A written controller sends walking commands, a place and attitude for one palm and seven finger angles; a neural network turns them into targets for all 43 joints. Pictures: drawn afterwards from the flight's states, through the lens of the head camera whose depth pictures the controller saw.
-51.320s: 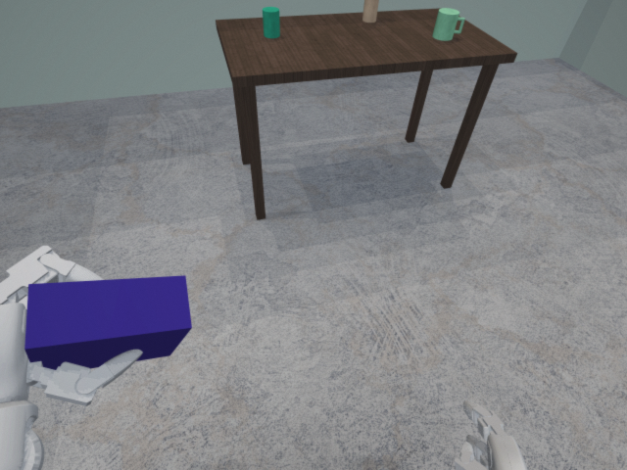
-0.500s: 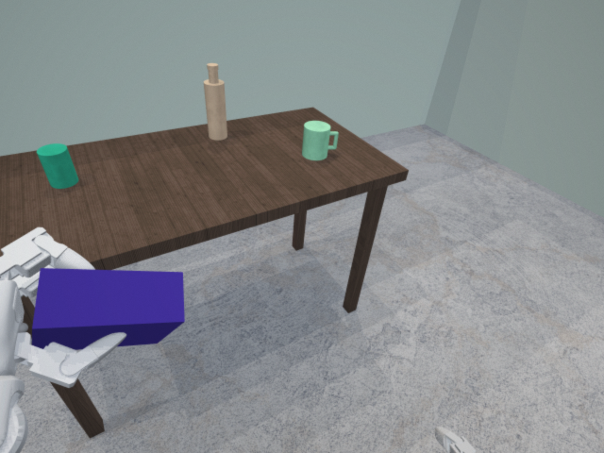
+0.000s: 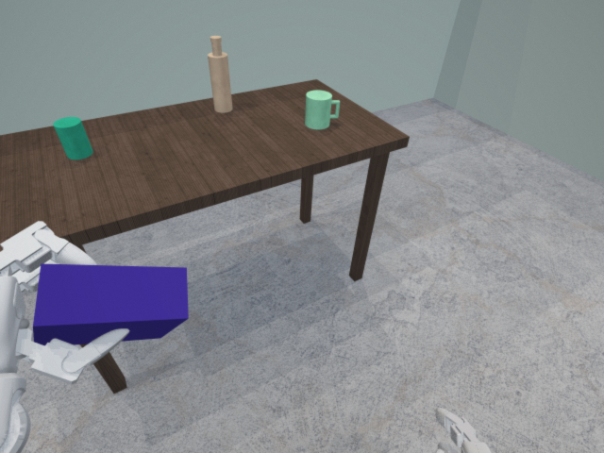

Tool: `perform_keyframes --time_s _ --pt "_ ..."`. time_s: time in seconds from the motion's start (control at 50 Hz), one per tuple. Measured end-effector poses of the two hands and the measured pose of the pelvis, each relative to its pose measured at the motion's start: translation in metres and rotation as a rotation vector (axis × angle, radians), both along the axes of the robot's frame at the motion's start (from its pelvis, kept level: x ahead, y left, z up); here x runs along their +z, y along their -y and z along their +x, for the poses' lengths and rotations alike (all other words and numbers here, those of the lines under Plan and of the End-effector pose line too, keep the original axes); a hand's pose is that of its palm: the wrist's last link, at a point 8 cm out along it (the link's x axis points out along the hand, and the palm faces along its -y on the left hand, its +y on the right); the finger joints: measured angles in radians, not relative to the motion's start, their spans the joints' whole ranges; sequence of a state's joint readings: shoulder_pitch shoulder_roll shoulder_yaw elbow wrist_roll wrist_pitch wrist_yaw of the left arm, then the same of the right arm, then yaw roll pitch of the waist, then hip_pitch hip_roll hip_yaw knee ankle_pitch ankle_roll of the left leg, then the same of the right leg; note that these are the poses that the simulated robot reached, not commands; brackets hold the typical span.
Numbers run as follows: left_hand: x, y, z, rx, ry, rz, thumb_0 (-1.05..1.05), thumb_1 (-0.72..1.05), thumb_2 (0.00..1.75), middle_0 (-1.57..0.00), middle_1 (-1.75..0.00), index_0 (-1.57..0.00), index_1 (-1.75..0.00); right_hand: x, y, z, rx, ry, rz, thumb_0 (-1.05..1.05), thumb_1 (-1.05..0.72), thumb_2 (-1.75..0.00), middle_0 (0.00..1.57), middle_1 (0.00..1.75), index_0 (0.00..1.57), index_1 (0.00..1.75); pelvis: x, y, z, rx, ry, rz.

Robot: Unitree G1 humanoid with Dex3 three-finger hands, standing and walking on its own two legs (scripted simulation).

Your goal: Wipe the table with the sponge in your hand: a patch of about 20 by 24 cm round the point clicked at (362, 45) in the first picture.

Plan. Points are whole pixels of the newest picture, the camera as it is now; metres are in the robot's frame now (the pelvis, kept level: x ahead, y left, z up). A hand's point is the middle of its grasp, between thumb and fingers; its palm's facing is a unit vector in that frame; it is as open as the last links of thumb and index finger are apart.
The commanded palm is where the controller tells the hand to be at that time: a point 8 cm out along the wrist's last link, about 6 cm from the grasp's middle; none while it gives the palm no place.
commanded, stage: stop stepping back and stand still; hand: left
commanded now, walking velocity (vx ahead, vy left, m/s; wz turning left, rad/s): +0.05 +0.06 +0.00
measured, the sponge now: (133, 306) +0.23 +0.19 +0.16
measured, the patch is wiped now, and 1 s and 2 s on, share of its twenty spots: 1.00 1.00 1.00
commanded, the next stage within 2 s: stand and wait in 1.14 s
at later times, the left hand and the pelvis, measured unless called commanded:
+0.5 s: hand (25, 343) +0.17 +0.26 +0.18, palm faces +0.42 -0.86 -0.30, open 9.6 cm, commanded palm +0.12 +0.30 +0.21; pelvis -0.02 +0.02 +0.01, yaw +2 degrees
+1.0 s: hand (17, 303) +0.21 +0.29 +0.18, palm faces +0.43 -0.85 -0.30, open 9.6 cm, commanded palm +0.16 +0.32 +0.21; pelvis +0.01 +0.04 +0.03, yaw +2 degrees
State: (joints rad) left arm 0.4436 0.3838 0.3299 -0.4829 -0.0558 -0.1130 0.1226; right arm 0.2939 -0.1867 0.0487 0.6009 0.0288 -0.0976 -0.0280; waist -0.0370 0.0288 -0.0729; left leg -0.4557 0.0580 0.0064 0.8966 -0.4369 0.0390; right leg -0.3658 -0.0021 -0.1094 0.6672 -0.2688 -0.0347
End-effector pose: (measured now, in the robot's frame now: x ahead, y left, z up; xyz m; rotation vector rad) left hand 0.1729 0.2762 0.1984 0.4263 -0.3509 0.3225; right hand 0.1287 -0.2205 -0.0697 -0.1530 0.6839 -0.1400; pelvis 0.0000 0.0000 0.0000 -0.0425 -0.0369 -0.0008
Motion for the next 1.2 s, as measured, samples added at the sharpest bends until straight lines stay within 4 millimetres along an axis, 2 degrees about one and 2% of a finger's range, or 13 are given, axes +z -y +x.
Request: perform_keyframes --time_s 0.06,0.14,0.18,0.28,0.42,0.52,0.64,0.86,1.02,1.2 --pt "-0.009 0.001 -0.015 -0.003 -0.017 -0.043 -0.02 -0.50 1.07 -0.77 -1.40 -0.81 -1.39 -0.006 0.006 -0.006 0.018 -0.076 -0.030 0.01 -0.90 -0.90 0.20 0.30 0.21 0.30 0.001 0.000 -0.008 0.013 0.009 -0.014" --pt "-0.008 -0.004 -0.028 0.009 0.002 -0.072 -0.02 -0.50 1.07 -0.77 -1.40 -0.81 -1.39 0.004 0.012 -0.010 0.006 -0.092 -0.099 0.01 -0.90 -0.90 0.20 0.30 0.21 0.30 0.002 -0.005 -0.014 -0.002 -0.015 0.001" --pt "-0.004 -0.008 -0.029 0.017 0.029 -0.053 -0.02 -0.50 1.07 -0.77 -1.39 -0.81 -1.39 0.006 0.014 -0.008 -0.007 -0.050 -0.126 0.02 -0.90 -0.90 0.20 0.30 0.21 0.30 -0.002 -0.009 -0.020 -0.001 -0.017 -0.005" --pt "0.005 -0.015 -0.024 0.066 0.003 -0.016 -0.02 -0.50 1.07 -0.77 -1.40 -0.81 -1.39 0.016 0.007 -0.007 -0.023 0.022 -0.056 0.01 -0.91 -0.90 0.20 0.30 0.21 0.30 0.008 -0.005 -0.023 0.010 0.006 0.035" --pt "-0.006 -0.010 -0.038 0.047 -0.056 -0.070 -0.02 -0.50 1.07 -0.77 -1.40 -0.81 -1.39 0.016 0.001 -0.006 0.026 -0.042 -0.064 0.01 -0.91 -0.90 0.20 0.30 0.21 0.30 0.015 -0.008 -0.023 0.037 -0.001 0.021" --pt "-0.005 -0.024 -0.044 0.081 -0.047 -0.064 -0.02 -0.50 1.07 -0.77 -1.40 -0.81 -1.39 0.022 -0.005 0.001 0.022 -0.031 -0.098 0.01 -0.91 -0.90 0.20 0.30 0.21 0.30 0.016 -0.018 -0.023 0.042 -0.002 0.018" --pt "-0.006 -0.042 -0.039 0.157 -0.070 -0.066 -0.02 -0.50 1.07 -0.77 -1.40 -0.81 -1.39 0.027 -0.023 0.018 0.064 0.000 -0.070 0.01 -0.91 -0.90 0.20 0.30 0.21 0.30 0.022 -0.022 -0.017 0.050 -0.009 0.016" --pt "-0.008 -0.046 -0.012 0.101 -0.073 -0.095 -0.02 -0.50 1.07 -0.77 -1.40 -0.81 -1.40 0.041 -0.044 0.049 0.082 0.030 -0.072 0.01 -0.90 -0.90 0.20 0.30 0.21 0.30 0.026 -0.036 0.000 0.039 -0.023 0.018" --pt "-0.009 -0.054 -0.001 0.104 -0.087 -0.096 -0.02 -0.50 1.07 -0.77 -1.40 -0.81 -1.40 0.043 -0.047 0.063 0.085 0.020 -0.073 0.01 -0.90 -0.90 0.20 0.30 0.21 0.30 0.028 -0.040 0.010 0.035 -0.027 0.018" --pt "-0.009 -0.052 0.004 0.101 -0.091 -0.101 -0.02 -0.50 1.07 -0.77 -1.40 -0.81 -1.40 0.041 -0.044 0.066 0.078 -0.003 -0.081 0.01 -0.90 -0.90 0.20 0.30 0.21 0.30 0.028 -0.040 0.015 0.035 -0.029 0.017"
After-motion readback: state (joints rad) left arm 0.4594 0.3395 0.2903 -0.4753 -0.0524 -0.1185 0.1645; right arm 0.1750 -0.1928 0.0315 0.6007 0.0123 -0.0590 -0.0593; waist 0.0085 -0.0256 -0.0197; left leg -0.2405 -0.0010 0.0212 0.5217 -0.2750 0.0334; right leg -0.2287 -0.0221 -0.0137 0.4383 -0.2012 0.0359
